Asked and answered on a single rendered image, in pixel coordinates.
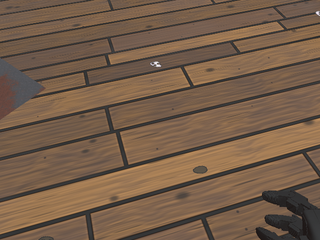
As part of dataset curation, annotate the robot right hand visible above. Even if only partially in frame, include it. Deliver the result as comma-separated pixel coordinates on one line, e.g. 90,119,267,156
256,190,320,240

